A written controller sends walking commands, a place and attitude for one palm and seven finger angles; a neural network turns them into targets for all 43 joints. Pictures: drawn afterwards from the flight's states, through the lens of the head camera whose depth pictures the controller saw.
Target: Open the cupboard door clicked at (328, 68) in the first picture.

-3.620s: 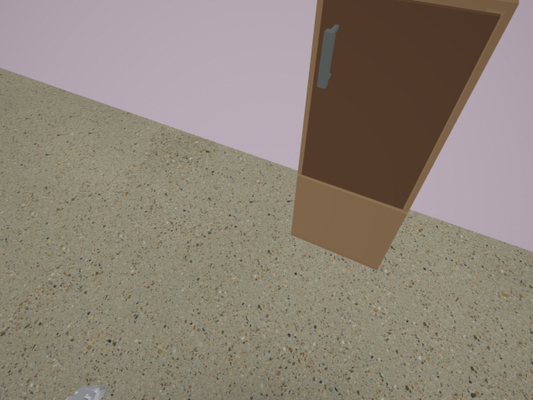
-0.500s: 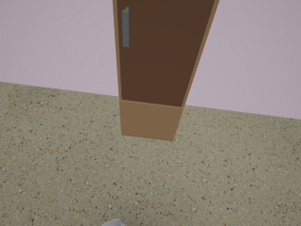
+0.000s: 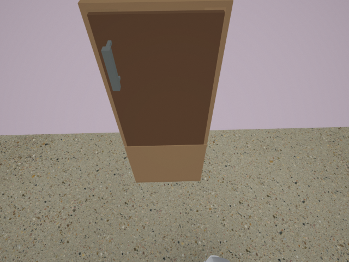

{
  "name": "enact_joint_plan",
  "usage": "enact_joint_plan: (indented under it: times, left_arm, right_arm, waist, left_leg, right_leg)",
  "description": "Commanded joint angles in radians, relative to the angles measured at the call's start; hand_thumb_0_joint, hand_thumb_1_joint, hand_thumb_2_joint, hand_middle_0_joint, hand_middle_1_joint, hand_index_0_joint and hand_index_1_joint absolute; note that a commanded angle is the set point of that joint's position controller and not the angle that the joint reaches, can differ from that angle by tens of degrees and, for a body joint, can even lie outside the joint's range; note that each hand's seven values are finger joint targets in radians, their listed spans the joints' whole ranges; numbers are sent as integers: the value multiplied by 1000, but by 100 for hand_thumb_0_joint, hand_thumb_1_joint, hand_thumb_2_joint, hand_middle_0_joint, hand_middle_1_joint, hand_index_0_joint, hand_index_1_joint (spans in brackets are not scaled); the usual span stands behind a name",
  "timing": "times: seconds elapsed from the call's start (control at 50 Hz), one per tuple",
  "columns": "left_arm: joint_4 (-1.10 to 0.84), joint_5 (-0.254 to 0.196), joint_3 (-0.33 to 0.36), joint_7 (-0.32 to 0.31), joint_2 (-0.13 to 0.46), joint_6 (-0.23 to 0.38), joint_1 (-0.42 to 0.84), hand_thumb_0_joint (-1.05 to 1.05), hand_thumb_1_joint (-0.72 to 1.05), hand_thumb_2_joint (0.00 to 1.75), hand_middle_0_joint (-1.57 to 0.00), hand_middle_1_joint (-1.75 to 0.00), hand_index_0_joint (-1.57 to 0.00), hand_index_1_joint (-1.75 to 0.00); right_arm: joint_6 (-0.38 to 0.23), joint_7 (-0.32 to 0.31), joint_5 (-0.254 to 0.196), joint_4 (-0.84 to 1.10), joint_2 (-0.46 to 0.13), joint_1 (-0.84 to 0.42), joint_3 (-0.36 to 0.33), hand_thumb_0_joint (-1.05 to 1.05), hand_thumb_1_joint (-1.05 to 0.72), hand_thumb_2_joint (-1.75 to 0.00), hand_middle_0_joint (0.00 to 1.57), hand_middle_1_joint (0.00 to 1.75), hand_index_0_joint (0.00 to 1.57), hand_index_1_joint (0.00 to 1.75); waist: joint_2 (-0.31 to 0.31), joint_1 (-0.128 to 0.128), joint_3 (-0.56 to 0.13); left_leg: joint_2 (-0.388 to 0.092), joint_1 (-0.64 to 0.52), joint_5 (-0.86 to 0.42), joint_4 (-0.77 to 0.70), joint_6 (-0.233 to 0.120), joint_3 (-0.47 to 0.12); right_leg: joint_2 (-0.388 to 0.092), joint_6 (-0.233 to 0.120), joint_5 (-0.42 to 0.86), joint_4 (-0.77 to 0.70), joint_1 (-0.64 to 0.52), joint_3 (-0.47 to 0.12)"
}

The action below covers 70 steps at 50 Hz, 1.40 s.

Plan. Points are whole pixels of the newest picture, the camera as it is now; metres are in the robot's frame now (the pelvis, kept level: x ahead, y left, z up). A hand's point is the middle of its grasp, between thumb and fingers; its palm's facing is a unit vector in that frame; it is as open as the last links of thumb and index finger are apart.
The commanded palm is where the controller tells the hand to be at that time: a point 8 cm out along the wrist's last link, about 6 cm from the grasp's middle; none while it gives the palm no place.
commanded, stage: come to a stop and stand still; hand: left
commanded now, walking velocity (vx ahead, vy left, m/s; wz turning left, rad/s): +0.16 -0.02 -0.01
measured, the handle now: (113, 66) +0.63 +0.19 +0.11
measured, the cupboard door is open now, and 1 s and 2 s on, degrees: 0 0 0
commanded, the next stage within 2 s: look again from close up in 1.38 s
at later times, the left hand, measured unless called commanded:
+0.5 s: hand out of the picture +0.11 +0.22 -0.19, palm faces +0.11 -0.97 -0.21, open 7.3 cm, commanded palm none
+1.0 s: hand out of the picture +0.03 +0.16 -0.16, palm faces +0.05 -0.98 -0.20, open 7.4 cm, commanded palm none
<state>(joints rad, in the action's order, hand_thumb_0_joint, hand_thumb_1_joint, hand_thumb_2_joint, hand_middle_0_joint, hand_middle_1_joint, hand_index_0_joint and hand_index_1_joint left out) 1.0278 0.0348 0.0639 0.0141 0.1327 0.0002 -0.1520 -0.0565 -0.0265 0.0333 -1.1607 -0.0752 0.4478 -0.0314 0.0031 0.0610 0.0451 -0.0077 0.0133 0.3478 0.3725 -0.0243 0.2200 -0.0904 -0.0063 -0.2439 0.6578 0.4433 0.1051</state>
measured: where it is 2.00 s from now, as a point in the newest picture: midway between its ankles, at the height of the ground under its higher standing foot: outside the picture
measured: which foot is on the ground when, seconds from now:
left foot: down 0.00-0.06, up 0.08-0.42, down 0.44-1.00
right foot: up 0.00-0.02, down 0.04-0.46, up 0.48-0.88, down 0.90-1.00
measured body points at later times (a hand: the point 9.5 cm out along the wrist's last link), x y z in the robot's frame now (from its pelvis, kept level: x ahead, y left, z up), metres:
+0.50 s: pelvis +0.06 +0.02 -0.01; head +0.09 +0.05 +0.43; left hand +0.11 +0.27 -0.17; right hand +0.18 -0.22 -0.14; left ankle +0.10 +0.12 -0.74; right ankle +0.09 -0.11 -0.72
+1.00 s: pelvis +0.03 -0.01 +0.00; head +0.02 -0.03 +0.45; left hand +0.03 +0.21 -0.15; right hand +0.01 -0.25 -0.16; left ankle +0.09 +0.12 -0.73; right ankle +0.00 -0.13 -0.74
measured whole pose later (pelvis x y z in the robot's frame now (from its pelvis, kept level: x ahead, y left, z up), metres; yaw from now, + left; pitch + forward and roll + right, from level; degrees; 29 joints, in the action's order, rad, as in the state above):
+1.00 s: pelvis +0.03 -0.01 +0.00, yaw +1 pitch -1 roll +0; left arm 1.10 0.02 0.02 -0.02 0.13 -0.01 -0.29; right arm 0.04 -0.02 0.02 -1.13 -0.18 0.30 -0.04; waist 0.03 0.02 0.00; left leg -0.05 0.29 0.21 0.46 0.01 0.07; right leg -0.03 0.00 -0.29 0.44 0.13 0.06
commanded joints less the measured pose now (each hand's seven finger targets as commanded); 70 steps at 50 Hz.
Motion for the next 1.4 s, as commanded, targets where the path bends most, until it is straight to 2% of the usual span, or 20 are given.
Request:
enact_joint_plan:
  times: [0.0,0.02,0.04,0.08,0.16,0.28,0.38,0.4,0.42,0.46,0.56,0.72,0.82,0.86,0.9,0.92,0.94,0.98,1.1,1.38]
  left_arm:
    - [21,-2,16,-14,101,53,-221,0,90,90,-20,-30,-20,-30]
    - [57,-2,36,-28,190,65,-345,0,90,90,-20,-30,-20,-30]
    - [65,-18,37,-32,238,65,-393,0,90,90,-20,-30,-20,-30]
    - [29,-17,12,-49,161,58,-212,0,90,90,-20,-30,-20,-30]
    - [-24,-5,9,-69,138,29,-75,0,90,90,-20,-30,-20,-30]
    - [-68,-4,32,-64,205,-2,-29,0,90,90,-20,-30,-20,-30]
    - [-91,-8,34,-57,209,-20,-5,0,90,90,-20,-30,-20,-30]
    - [-92,-14,27,-52,179,-27,-35,0,90,90,-20,-30,-20,-30]
    - [-102,-21,15,-49,119,-34,-96,0,90,90,-20,-30,-20,-30]
    - [-104,-13,13,-56,127,-48,-103,0,90,90,-20,-30,-20,-30]
    - [-47,-10,25,-26,158,-39,-153,0,90,90,-20,-30,-20,-30]
    - [-38,-14,0,-21,104,-47,-112,0,90,90,-20,-30,-20,-30]
    - [32,-21,-17,-31,80,-32,-224,0,90,90,-20,-30,-20,-30]
    - [58,-17,-18,-41,119,-16,-259,0,90,90,-20,-30,-20,-30]
    - [41,-17,-20,-46,185,-3,-196,0,90,90,-20,-30,-20,-30]
    - [33,-19,-16,-48,191,5,-149,0,90,90,-20,-30,-20,-30]
    - [31,-19,-21,-50,165,4,-119,0,90,90,-20,-30,-20,-30]
    - [41,-24,-32,-50,130,6,-109,0,90,90,-20,-30,-20,-30]
    - [76,-32,-34,-50,93,3,-174,0,90,90,-20,-30,-20,-30]
    - [98,-30,-34,-53,47,9,-233,0,90,90,-20,-30,-20,-30]
  right_arm:
    - [-10,-3,-17,15,-141,56,-24,0,-90,-90,20,30,20,30]
    - [-18,4,-28,40,-92,72,-16,0,-90,-90,20,30,20,30]
    - [-10,-1,-29,63,-109,53,-13,0,-90,-90,20,30,20,30]
    - [19,-11,-29,68,-80,-17,-9,0,-90,-90,20,30,20,30]
    - [83,-7,-29,67,-54,-28,-14,0,-90,-90,20,30,20,30]
    - [106,8,-21,160,-125,-136,-36,0,-90,-90,20,30,20,30]
    - [85,10,-19,177,-145,-115,-38,0,-90,-90,20,30,20,30]
    - [74,10,-16,175,-179,-105,-41,0,-90,-90,20,30,20,30]
    - [61,10,-6,201,-266,-122,-51,0,-90,-90,20,30,20,30]
    - [58,-12,-2,237,-311,-199,-54,0,-90,-90,20,30,20,30]
    - [43,-28,-11,240,-250,-257,-32,0,-90,-90,20,30,20,30]
    - [57,-18,-9,166,-258,-175,-46,0,-90,-90,20,30,20,30]
    - [64,-4,-11,136,-262,-199,-49,0,-90,-90,20,30,20,30]
    - [65,3,-22,116,-208,-175,-43,0,-90,-90,20,30,20,30]
    - [67,12,-26,120,-127,-172,-14,0,-90,-90,20,30,20,30]
    - [77,13,-16,115,-126,-180,-11,0,-90,-90,20,30,20,30]
    - [81,12,-13,101,-137,-169,-11,0,-90,-90,20,30,20,30]
    - [73,10,-13,59,-119,-88,-1,0,-90,-90,20,30,20,30]
    - [66,-3,-16,15,-113,-58,7,0,-90,-90,20,30,20,30]
    - [51,-17,-21,5,-97,-52,5,0,-90,-90,20,30,20,30]
  waist:
    - [1,-128,-89]
    - [-185,-151,-194]
    - [-196,-149,-218]
    - [-106,-100,-124]
    - [-66,-47,-56]
    - [-162,-56,-64]
    - [-151,-20,-96]
    - [-41,-21,-106]
    - [246,-38,-106]
    - [275,-43,-86]
    - [86,-64,-102]
    - [157,-16,-66]
    - [166,-64,-66]
    - [75,-71,-47]
    - [-86,-45,3]
    - [-253,-49,61]
    - [-277,-46,124]
    - [-179,-17,106]
    - [-21,-42,121]
    - [0,-52,44]
  left_leg:
    - [-196,180,-536,258,-47,-92]
    - [-87,420,-207,503,6,-13]
    - [-10,497,259,728,29,-68]
    - [-83,448,209,757,34,-208]
    - [-72,349,139,549,61,-190]
    - [-47,383,80,544,74,-192]
    - [-36,186,-164,187,61,-148]
    - [-84,101,-278,81,45,-190]
    - [-306,101,-510,-25,-37,-449]
    - [-412,284,-440,-120,-144,-564]
    - [-299,124,-436,-89,-124,-377]
    - [-282,102,-200,-150,-124,-381]
    - [-225,207,-5,-167,-74,-354]
    - [-146,307,12,-89,-2,-286]
    - [-54,279,-27,41,48,-190]
    - [-55,262,-49,90,42,-186]
    - [-61,249,-69,136,36,-192]
    - [-67,203,-163,107,32,-192]
    - [-82,209,-179,44,41,-208]
    - [-98,187,-281,40,25,-228]
  right_leg:
    - [7,-62,161,-191,-421,-22]
    - [-231,-151,378,-207,-665,-300]
    - [-363,-260,654,-276,-665,-450]
    - [-320,-241,781,-283,-415,-334]
    - [-243,-183,764,-281,-222,-127]
    - [-245,-190,676,-270,-214,-123]
    - [-170,-107,387,-167,-160,-93]
    - [-114,-60,221,-80,-101,-70]
    - [13,10,-151,68,3,0]
    - [70,17,-366,378,-31,-148]
    - [57,50,-146,475,59,-173]
    - [45,46,-234,138,-67,-92]
    - [69,16,-104,-180,-262,-32]
    - [15,-4,-16,-363,-391,-91]
    - [-168,-78,-225,-481,-207,-271]
    - [-158,-82,-326,-536,-91,-297]
    - [-151,-83,-344,-553,-26,-286]
    - [-102,-72,-213,-481,-54,-216]
    - [-35,-39,-191,-413,-97,-170]
    - [-10,-30,12,-346,-200,-129]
